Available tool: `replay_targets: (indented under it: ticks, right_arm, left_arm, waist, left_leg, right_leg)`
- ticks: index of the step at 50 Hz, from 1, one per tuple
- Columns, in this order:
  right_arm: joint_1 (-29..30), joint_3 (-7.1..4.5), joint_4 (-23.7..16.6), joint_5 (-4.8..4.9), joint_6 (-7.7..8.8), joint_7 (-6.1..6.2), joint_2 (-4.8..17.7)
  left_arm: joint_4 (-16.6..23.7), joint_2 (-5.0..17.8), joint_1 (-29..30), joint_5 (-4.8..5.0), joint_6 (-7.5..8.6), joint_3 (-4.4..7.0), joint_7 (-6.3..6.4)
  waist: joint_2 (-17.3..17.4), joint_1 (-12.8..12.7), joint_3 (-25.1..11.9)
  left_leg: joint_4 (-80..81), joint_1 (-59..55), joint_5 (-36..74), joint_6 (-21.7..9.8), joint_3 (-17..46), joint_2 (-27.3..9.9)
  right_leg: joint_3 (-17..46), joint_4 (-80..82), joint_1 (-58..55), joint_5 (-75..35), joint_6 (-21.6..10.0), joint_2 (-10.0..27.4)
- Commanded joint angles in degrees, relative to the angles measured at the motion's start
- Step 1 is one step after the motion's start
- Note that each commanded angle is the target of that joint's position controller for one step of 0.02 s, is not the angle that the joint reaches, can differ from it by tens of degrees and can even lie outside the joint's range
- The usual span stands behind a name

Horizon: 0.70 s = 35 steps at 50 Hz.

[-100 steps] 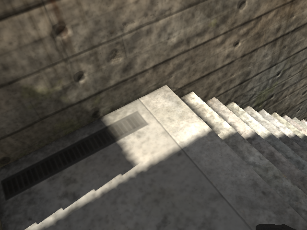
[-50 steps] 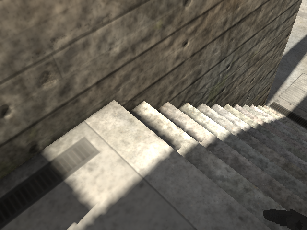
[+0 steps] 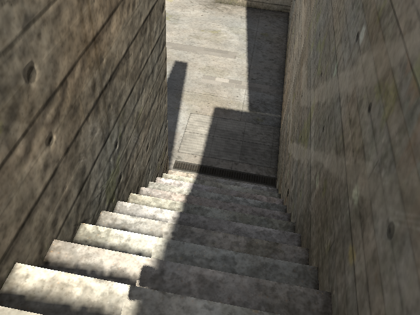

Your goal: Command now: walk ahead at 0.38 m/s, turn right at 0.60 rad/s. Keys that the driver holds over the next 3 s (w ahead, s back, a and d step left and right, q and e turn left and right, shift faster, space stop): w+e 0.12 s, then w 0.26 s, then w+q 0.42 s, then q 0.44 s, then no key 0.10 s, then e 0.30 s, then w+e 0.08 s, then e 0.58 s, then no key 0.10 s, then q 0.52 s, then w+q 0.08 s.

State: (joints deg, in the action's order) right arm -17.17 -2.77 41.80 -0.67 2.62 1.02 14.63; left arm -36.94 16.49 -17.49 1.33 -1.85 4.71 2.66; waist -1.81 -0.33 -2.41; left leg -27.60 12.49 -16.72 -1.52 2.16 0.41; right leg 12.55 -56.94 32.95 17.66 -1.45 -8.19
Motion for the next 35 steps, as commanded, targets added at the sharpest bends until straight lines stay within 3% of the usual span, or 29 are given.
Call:
replay_targets:
  ticks: [1, 5, 6, 8, 9, 10, 12, 15, 16, 18, 19, 20, 21, 22, 23, 24, 25, 26, 27, 29, 32, 33, 35]
  right_arm:
    - [0.7, -1.32, -2.6, 0.11, 1.92, 0.28, 5.3]
    - [-5.1, -1.69, 0.0, -0.25, 2.4, 0.26, 5.9]
    - [-4.9, -1.79, 0.3, -0.34, 2.55, 0.29, 6.3]
    - [-7.2, -1.7, 1.5, -0.41, 2.31, -0.11, 6.0]
    - [-7.2, -1.91, 2.1, -0.98, 2.17, -0.34, 7.1]
    - [-7.1, -1.9, 2.5, -0.75, 1.89, -0.52, 7.6]
    - [-8.0, -1.84, 3.7, 0.19, 1.81, -0.47, 8.7]
    - [-9.6, -1.7, 5.9, 1.56, 1.36, -0.76, 10.2]
    - [-9.8, -1.94, 6.4, 1.16, 1.41, -0.98, 10.9]
    - [-7.8, -2.1, 6.6, 1.97, 1.39, -0.65, 12.4]
    - [-6.1, -1.67, 6.7, 2.41, 1.14, -0.35, 11.9]
    - [-5.6, -0.84, 5.8, 2.45, 1.36, -0.28, 11.0]
    - [-14.9, 1.51, 4.6, -0.13, 2.5, -1.36, 2.5]
    - [-15.4, 0.07, 5.4, 2.91, 3.63, -1.56, 7.7]
    - [-9.1, -1.3, 3.3, 4.6, 3.31, -1.2, 11.2]
    - [-5.9, -1.41, 1.8, 3.65, 2.65, -0.56, 10.7]
    - [-5.3, -1.62, 1.9, 2.33, 1.62, 0.01, 9.7]
    - [-7.5, -1.78, 2.2, 2.0, 0.22, 0.25, 8.4]
    - [-9.4, -1.69, 2.2, 2.29, -0.89, 0.39, 6.8]
    - [-10.3, -1.82, 1.4, 2.29, -2.41, 0.83, 5.5]
    - [-4.5, -1.35, -2.6, 1.16, -2.93, 0.78, 4.2]
    - [-5.4, -0.87, -2.3, 0.67, -3.1, 0.46, 2.8]
    - [-6.4, -1.05, -2.7, 1.35, -3.19, -0.3, 3.6]
  left_arm:
    - [1.9, 3.3, -0.9, -0.45, 1.02, 1.64, -0.45]
    - [2.9, 2.3, 2.6, 0.21, 1.9, 1.15, -1.06]
    - [2.6, 2.3, 2.7, -0.2, 1.99, 1.22, -1.15]
    - [3.0, 1.5, 4.6, 0.23, 2.47, 0.83, -1.54]
    - [3.4, 1.7, 5.9, -0.03, 2.64, 0.81, -2.02]
    - [3.8, 2.2, 6.6, -0.21, 2.79, 0.85, -2.16]
    - [6.1, 0.6, 12.5, -0.4, 3.84, -0.28, -3.23]
    - [7.7, -1.3, 15.5, 0.17, 4.25, -1.63, -4.55]
    - [7.6, -1.0, 14.2, 0.18, 4.34, -1.74, -4.57]
    - [6.3, 2.0, 6.8, 0.14, 4.46, -0.65, -4.08]
    - [3.6, 4.4, -2.7, 0.09, 4.55, 0.59, -3.46]
    - [2.0, 9.0, -11.4, -0.3, 4.32, 2.14, -2.35]
    - [2.2, 13.8, -11.6, -1.3, 4.56, 2.14, -2.13]
    - [1.7, 9.6, -14.5, -1.84, 4.55, 1.45, -3.2]
    - [1.2, 7.1, -10.4, -1.48, 4.47, 0.83, -3.24]
    - [1.0, 5.5, -5.9, -1.16, 4.68, 0.24, -3.36]
    - [1.0, 3.9, -2.5, -1.22, 5.07, -0.46, -3.47]
    - [0.3, 3.1, -0.5, -1.61, 5.56, -0.71, -3.41]
    - [-0.3, 2.7, 0.3, -1.88, 6.07, -0.89, -3.4]
    - [-2.4, 3.1, 0.7, -1.85, 6.98, -0.82, -3.4]
    - [-5.8, 5.7, -0.9, -2.15, 7.03, 0.06, -2.95]
    - [-7.8, 6.3, -2.7, -2.38, 6.81, 0.5, -2.7]
    - [-8.8, 6.4, -3.6, -1.74, 6.69, 0.52, -2.83]
  waist:
    - [10.3, 0.6, 5.6]
    - [9.7, 2.9, 7.7]
    - [10.3, 2.4, 8.8]
    - [8.8, 3.4, 9.8]
    - [9.3, 3.5, 10.3]
    - [9.8, 3.6, 10.1]
    - [7.9, 5.2, 10.5]
    - [7.3, 5.8, 11.3]
    - [8.3, 4.9, 8.9]
    - [9.8, 0.1, 4.6]
    - [9.1, -5.1, 0.3]
    - [3.6, -9.3, -6.1]
    - [-13.3, -2.2, -15.0]
    - [-14.0, -5.8, -19.3]
    - [-9.3, -5.5, -9.0]
    - [-4.9, -3.9, -3.9]
    - [-2.2, -2.1, -1.2]
    - [-2.9, -0.4, 0.2]
    - [-3.3, 0.8, 0.6]
    - [-3.5, 2.0, 2.2]
    - [-2.6, 1.1, 4.9]
    - [-3.6, 0.9, 2.9]
    - [-3.0, 0.7, 4.0]
  left_leg:
    - [15.7, -8.2, -2.1, -3.4, 12.5, -12.8]
    - [15.4, -10.0, 6.3, -4.0, 6.7, -12.4]
    - [15.5, -10.1, 8.4, -4.6, 6.3, -12.9]
    - [14.7, -11.4, 14.1, -6.3, 5.3, -13.5]
    - [14.0, -10.6, 20.5, -6.3, 3.2, -13.3]
    - [13.6, -10.4, 25.0, -6.1, 1.0, -12.8]
    - [13.9, -9.5, 29.5, -6.1, -1.2, -12.6]
    - [12.5, -10.7, 34.1, -8.2, -1.5, -14.1]
    - [10.5, -10.3, 41.2, -9.0, -2.1, -14.4]
    - [3.4, -12.7, 57.8, -8.9, -2.5, -14.2]
    - [-6.2, -10.7, 59.4, -7.3, -4.4, -12.1]
    - [-22.3, -0.9, 41.2, -4.5, -4.1, -9.4]
    - [-42.2, 18.5, -16.8, -1.2, -1.1, 0.8]
    - [-50.1, 22.3, -20.4, -0.5, 8.8, 3.6]
    - [-50.6, 26.2, -16.6, 0.3, 7.3, 0.6]
    - [-47.1, 26.1, -12.7, 0.8, 5.5, -1.5]
    - [-43.9, 23.8, -9.6, 1.6, 4.8, -3.1]
    - [-42.4, 20.7, -6.6, 2.5, 5.3, -3.9]
    - [-40.6, 18.1, -4.6, 2.8, 5.5, -4.5]
    - [-37.0, 17.7, -2.6, 2.9, 5.3, -4.8]
    - [-30.1, 23.1, 5.1, 1.8, 5.1, -5.8]
    - [-30.9, 21.5, 9.0, 1.5, 3.1, -6.1]
    - [-30.5, 23.8, 10.5, 0.8, 3.3, -6.3]
  right_leg:
    - [-0.1, -10.0, 15.5, -7.7, 0.7, 4.5]
    - [-2.1, -11.7, 19.1, -12.5, 1.7, 8.1]
    - [-1.8, -11.1, 19.9, -12.9, 2.1, 9.0]
    - [-1.7, -6.3, 20.0, -13.5, 2.3, 9.4]
    - [-2.5, -2.3, 18.3, -14.8, 2.6, 9.4]
    - [-4.5, 1.6, 15.1, -14.2, 2.9, 9.7]
    - [-8.9, 9.7, 10.7, -15.0, 2.6, 10.4]
    - [-13.9, 16.9, 4.9, -10.4, 1.3, 10.4]
    - [-15.4, 15.3, -0.8, -9.1, 0.8, 9.3]
    - [-17.0, 19.7, -10.5, -6.2, -1.6, 5.9]
    - [-17.7, 25.3, -21.7, -10.5, -3.2, 4.3]
    - [-7.9, 27.8, -36.8, -15.5, -7.1, 12.7]
    - [15.4, 25.1, -54.7, -27.1, -17.3, 29.4]
    - [23.9, 33.4, -50.3, -19.7, -21.9, 32.3]
    - [14.4, 35.7, -42.3, -19.1, -18.8, 30.1]
    - [7.9, 36.6, -36.2, -21.1, -16.1, 27.8]
    - [2.9, 37.9, -30.6, -23.2, -14.2, 25.3]
    - [-0.6, 39.2, -26.1, -24.8, -13.1, 23.9]
    - [-2.2, 40.9, -23.4, -23.7, -12.6, 23.6]
    - [-4.5, 43.7, -20.4, -20.9, -12.6, 23.9]
    - [-8.0, 45.5, -21.2, -18.2, -11.7, 24.4]
    - [-10.8, 43.6, -21.7, -19.3, -11.8, 23.5]
    - [-11.0, 42.8, -21.8, -16.6, -12.4, 24.5]
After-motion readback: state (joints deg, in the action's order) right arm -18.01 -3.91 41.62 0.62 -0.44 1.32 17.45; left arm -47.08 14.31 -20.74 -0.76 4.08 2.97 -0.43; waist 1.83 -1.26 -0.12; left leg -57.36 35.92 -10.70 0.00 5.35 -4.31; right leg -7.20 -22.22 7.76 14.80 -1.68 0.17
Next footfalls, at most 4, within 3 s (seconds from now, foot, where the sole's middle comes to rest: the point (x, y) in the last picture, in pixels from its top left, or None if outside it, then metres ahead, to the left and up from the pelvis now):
0.40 right None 0.24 -0.17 -0.78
0.90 left None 0.39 0.11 -0.78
1.34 right None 0.56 -0.06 -0.98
1.86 left None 0.42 0.14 -0.78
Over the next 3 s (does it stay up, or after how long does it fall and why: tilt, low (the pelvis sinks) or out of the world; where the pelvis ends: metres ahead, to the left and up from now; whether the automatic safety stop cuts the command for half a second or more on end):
stays up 0.27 0.01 -0.01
